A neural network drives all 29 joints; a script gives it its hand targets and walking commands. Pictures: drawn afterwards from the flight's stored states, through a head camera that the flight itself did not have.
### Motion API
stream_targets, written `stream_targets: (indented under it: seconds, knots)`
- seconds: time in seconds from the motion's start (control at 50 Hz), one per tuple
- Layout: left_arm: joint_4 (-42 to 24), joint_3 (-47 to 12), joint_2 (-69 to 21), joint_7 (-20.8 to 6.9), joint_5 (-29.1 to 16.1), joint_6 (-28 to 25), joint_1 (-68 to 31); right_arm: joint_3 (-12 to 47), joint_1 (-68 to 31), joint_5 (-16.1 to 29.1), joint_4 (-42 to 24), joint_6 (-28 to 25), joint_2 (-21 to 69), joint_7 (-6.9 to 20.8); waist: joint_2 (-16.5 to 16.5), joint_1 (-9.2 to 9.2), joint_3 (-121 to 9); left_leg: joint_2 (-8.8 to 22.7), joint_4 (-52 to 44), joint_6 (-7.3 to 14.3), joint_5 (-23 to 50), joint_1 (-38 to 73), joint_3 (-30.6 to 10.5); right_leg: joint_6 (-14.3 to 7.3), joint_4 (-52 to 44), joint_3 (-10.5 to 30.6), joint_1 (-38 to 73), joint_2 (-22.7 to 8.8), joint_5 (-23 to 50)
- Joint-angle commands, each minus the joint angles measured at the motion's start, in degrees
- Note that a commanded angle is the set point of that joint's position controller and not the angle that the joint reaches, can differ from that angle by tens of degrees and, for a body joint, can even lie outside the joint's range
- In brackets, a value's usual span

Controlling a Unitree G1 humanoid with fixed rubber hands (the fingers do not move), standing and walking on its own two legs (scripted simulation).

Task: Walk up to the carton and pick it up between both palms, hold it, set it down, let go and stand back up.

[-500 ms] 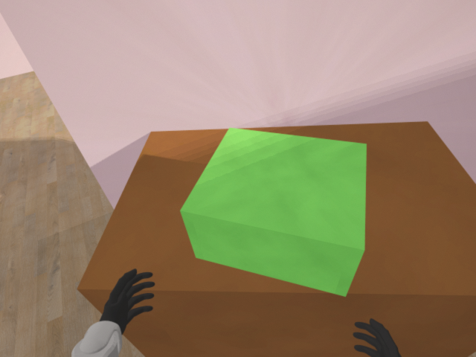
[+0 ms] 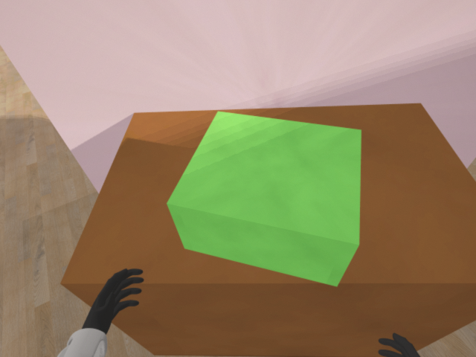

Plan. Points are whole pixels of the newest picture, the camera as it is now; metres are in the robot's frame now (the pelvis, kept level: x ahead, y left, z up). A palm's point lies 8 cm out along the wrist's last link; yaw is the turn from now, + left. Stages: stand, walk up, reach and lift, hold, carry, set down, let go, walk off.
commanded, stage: stand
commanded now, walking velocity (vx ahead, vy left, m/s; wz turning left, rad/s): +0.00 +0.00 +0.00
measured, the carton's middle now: (271, 190) +0.45 -0.02 +0.00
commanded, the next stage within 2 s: none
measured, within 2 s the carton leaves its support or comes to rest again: neither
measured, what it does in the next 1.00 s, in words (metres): stands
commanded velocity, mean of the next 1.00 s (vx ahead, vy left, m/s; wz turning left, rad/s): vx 0.00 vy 0.00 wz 0.00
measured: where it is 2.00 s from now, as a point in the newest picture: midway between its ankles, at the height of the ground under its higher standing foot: outside the picture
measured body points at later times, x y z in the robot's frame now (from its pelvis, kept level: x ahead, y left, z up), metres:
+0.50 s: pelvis +0.00 +0.00 +0.00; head +0.02 -0.01 +0.45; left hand +0.20 +0.26 -0.02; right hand +0.14 -0.26 -0.11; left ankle +0.00 +0.11 -0.74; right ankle +0.04 -0.11 -0.74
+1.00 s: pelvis +0.00 +0.00 +0.00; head +0.02 +0.00 +0.45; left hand +0.20 +0.26 -0.02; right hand +0.14 -0.26 -0.10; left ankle +0.00 +0.11 -0.74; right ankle +0.04 -0.11 -0.74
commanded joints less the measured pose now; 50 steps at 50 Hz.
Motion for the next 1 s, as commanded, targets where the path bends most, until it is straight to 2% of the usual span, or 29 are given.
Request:
stream_targets:
  seconds: [0.0,0.02,0.08,0.1,0.16,0.2,0.24,0.26,0.32,0.34,0.38,0.4,0.48,0.52,0.58,0.62,0.66,0.68,0.7,0.72,0.76,0.78,0.82,0.86,0.9,0.92,0.94,0.96,0.98]
  knots:
    - [3.10,4.75,13.53,3.99,9.73,3.58,-2.41,-2.29,-2.51,-3.18,-2.23,-2.39,-14.84,1.33,-11.82,-1.85,-4.46,4.08,-6.95,1.84,-7.87,-4.96,-5.26,-1.50,-5.55,7.95,-5.32,-6.03,-14.33]
    - [2.77,4.67,14.04,3.89,9.60,3.50,-3.36,-2.68,-3.68,-3.04,-1.85,-2.44,-15.30,1.38,-11.05,-1.51,-3.38,3.94,-5.99,1.73,-6.45,-4.68,-4.76,-1.74,-6.03,9.00,-6.31,-6.97,-14.52]
    - [3.91,4.91,14.16,4.06,9.81,3.11,-0.61,-2.36,-3.20,-3.32,-1.18,-2.54,-15.43,1.49,-10.55,-1.13,-5.22,3.97,-6.63,1.89,-9.18,-4.75,-5.32,-1.83,-5.36,8.48,-5.22,-6.23,-15.82]
    - [3.31,4.90,13.59,3.93,9.72,3.13,-1.38,-2.43,-3.60,-3.42,-1.54,-2.72,-16.10,1.23,-9.88,-1.60,-2.13,4.42,-7.04,2.03,-9.46,-7.05,-5.30,-1.71,-4.91,8.42,-5.97,-6.25,-14.62]
    - [3.45,5.10,14.03,4.13,9.85,2.83,-0.36,-2.23,-4.39,-3.31,-1.75,-2.68,-15.19,1.52,-11.66,-0.95,-4.40,4.98,-8.38,2.10,-8.37,-6.67,-6.61,-1.73,-3.83,6.59,-3.12,-5.29,-12.75]
    - [3.32,4.83,12.97,4.10,9.35,2.62,-0.93,-2.90,-4.48,-2.99,-1.02,-2.69,-16.19,1.15,-10.47,-0.54,-6.63,4.60,-7.51,2.19,-5.26,-5.59,-5.32,-1.84,-3.66,7.03,-2.00,-5.99,-10.14]
    - [3.20,5.17,13.83,4.08,9.51,2.52,-1.34,-2.78,-4.85,-3.00,-1.57,-2.66,-15.47,1.32,-10.35,-0.65,-4.05,4.28,-6.69,1.71,-5.76,-5.27,-4.95,-2.19,-5.21,8.66,-4.49,-6.90,-13.28]
    - [3.68,5.06,14.00,4.34,9.61,2.70,-1.15,-2.53,-3.85,-3.21,-1.50,-2.76,-15.24,1.26,-11.64,-1.56,-4.46,4.29,-6.66,1.72,-5.92,-4.13,-4.92,-2.01,-5.58,8.52,-5.23,-6.43,-14.06]
    - [3.80,5.03,14.43,4.19,9.65,2.64,-1.31,-2.36,-2.79,-2.97,-1.20,-2.76,-14.69,1.29,-13.60,-1.57,-5.11,4.61,-5.98,1.82,-5.15,-3.07,-4.27,-1.96,-6.39,7.96,-5.97,-6.13,-16.58]
    - [3.49,4.80,13.26,4.25,9.43,2.57,-0.89,-2.49,-4.03,-3.08,-1.50,-2.86,-14.96,1.40,-11.50,-1.08,-3.60,4.28,-5.77,2.02,-5.20,-4.59,-4.52,-2.17,-6.77,8.89,-5.13,-6.64,-15.90]
    - [3.62,4.82,14.24,4.29,9.57,2.43,-1.08,-2.26,-3.34,-2.90,-1.74,-3.04,-14.65,1.32,-11.07,-2.02,-2.87,4.68,-6.53,1.88,-4.22,-4.14,-4.93,-2.40,-6.80,9.07,-5.94,-6.64,-15.65]
    - [3.69,5.06,13.86,4.34,9.56,2.47,-0.93,-2.46,-2.46,-3.01,-0.86,-2.93,-15.23,1.40,-12.83,-1.47,-4.87,4.57,-6.30,1.89,-5.33,-3.24,-5.04,-2.12,-5.74,8.07,-5.05,-6.05,-14.89]
    - [3.79,4.95,13.41,4.28,9.27,2.54,-0.10,-3.20,-4.24,-2.96,-1.28,-3.04,-16.59,1.40,-10.11,-0.95,-2.57,4.85,-7.46,1.63,-8.58,-5.66,-5.09,-1.72,-4.26,7.42,-5.45,-5.62,-13.95]
    - [3.93,5.28,14.23,4.22,9.35,2.57,0.58,-2.82,-3.92,-2.97,-1.00,-2.65,-15.55,1.15,-11.45,-0.35,-5.61,4.82,-6.39,1.92,-6.96,-3.51,-4.88,-2.07,-4.96,8.33,-5.11,-5.99,-15.37]
    - [3.38,4.90,14.02,4.07,9.38,2.40,-0.63,-3.08,-3.62,-2.74,-1.57,-2.81,-16.65,0.95,-9.74,-1.61,-2.67,5.41,-7.18,1.88,-8.43,-5.39,-5.64,-2.20,-4.60,8.07,-5.93,-5.91,-15.23]
    - [4.21,5.24,14.34,4.36,9.61,2.16,1.00,-2.44,-4.20,-3.04,-1.17,-2.80,-15.26,1.28,-10.55,-0.26,-3.80,5.63,-8.13,2.08,-7.85,-6.51,-6.00,-2.20,-3.23,7.36,-2.97,-5.63,-11.63]
    - [4.20,5.14,14.64,4.48,9.64,2.10,0.49,-2.90,-4.61,-2.75,-1.02,-2.80,-15.60,1.28,-12.78,-0.51,-4.60,4.75,-6.46,1.98,-4.16,-3.63,-4.62,-2.45,-4.80,8.36,-4.29,-6.52,-12.32]
    - [3.80,4.89,13.86,4.34,9.19,2.17,-0.42,-3.19,-3.47,-2.35,-1.01,-2.87,-16.25,1.13,-10.44,-1.42,-3.47,4.73,-5.69,1.74,-4.55,-3.42,-4.53,-2.61,-5.82,9.79,-5.74,-7.38,-13.93]
    - [4.09,5.30,14.63,4.30,9.39,2.18,0.30,-3.05,-2.62,-2.82,-0.62,-2.76,-15.76,1.00,-11.58,-0.77,-5.12,4.57,-6.09,2.03,-5.53,-3.33,-4.71,-2.44,-5.88,9.49,-4.77,-7.20,-16.11]
    - [3.88,5.54,15.29,4.55,9.52,2.30,-0.69,-2.93,-2.28,-2.71,-0.80,-2.64,-15.69,1.13,-12.89,-1.31,-5.29,4.60,-5.59,1.74,-4.89,-2.64,-4.09,-2.31,-6.13,9.12,-5.59,-7.11,-16.98]
    - [3.74,5.00,14.59,4.32,9.15,2.27,-0.51,-3.28,-3.38,-2.51,-1.53,-2.77,-17.02,0.73,-10.30,-1.58,-3.21,5.62,-5.94,2.15,-4.22,-4.09,-5.52,-2.52,-5.18,9.01,-5.06,-6.78,-13.40]
    - [3.91,5.01,14.15,4.34,8.96,2.13,-0.60,-2.84,-3.71,-2.72,-1.12,-2.88,-16.01,0.89,-9.09,-1.07,-3.76,5.08,-6.59,2.07,-6.94,-5.31,-5.19,-2.25,-4.91,8.94,-4.65,-6.60,-14.60]
    - [4.09,4.94,13.90,4.23,9.29,2.07,-0.15,-3.29,-3.96,-2.83,-1.11,-2.92,-16.39,0.76,-13.52,-0.90,-4.40,5.39,-6.80,2.20,-5.26,-3.89,-5.87,-2.32,-4.38,8.05,-4.57,-6.37,-13.57]
    - [4.40,5.00,14.19,4.37,9.27,2.07,-0.06,-3.31,-4.29,-2.65,-0.91,-2.86,-16.33,1.09,-12.49,-0.31,-5.29,4.55,-5.57,2.15,-6.03,-3.25,-4.26,-2.00,-5.12,8.52,-4.42,-6.48,-15.24]
    - [4.04,4.81,13.79,4.21,9.09,1.86,-0.59,-3.25,-3.81,-2.41,-1.15,-3.13,-16.07,1.11,-12.24,-1.06,-3.30,4.86,-5.36,2.10,-4.32,-2.87,-5.06,-2.45,-6.29,9.14,-6.69,-6.80,-16.70]
    - [3.91,4.80,14.36,4.25,9.13,1.81,-2.38,-2.96,-4.00,-2.47,-1.38,-3.12,-16.06,1.15,-11.51,-1.90,-4.00,5.16,-5.74,2.12,-3.81,-3.55,-5.21,-2.30,-5.06,8.58,-5.31,-6.78,-14.00]
    - [3.93,4.75,14.26,4.22,9.17,1.82,-0.62,-3.27,-3.74,-2.31,-1.17,-3.02,-16.58,1.23,-12.41,-1.03,-6.35,5.33,-5.82,2.16,-4.65,-2.88,-5.05,-2.21,-4.81,8.39,-4.16,-6.85,-14.09]
    - [4.72,5.04,14.48,4.17,8.97,1.91,-0.33,-3.06,-4.42,-2.53,-1.01,-2.93,-16.23,1.08,-11.37,-0.61,-5.24,5.07,-5.74,2.38,-5.24,-4.37,-5.15,-1.88,-4.97,8.43,-3.42,-6.62,-14.04]
    - [4.57,4.86,14.25,4.03,9.23,1.77,-0.58,-3.37,-3.40,-2.41,-1.02,-3.03,-16.94,1.07,-11.30,-1.45,-5.36,5.24,-5.82,2.08,-4.47,-2.94,-4.74,-2.07,-5.16,8.02,-3.79,-6.34,-12.75]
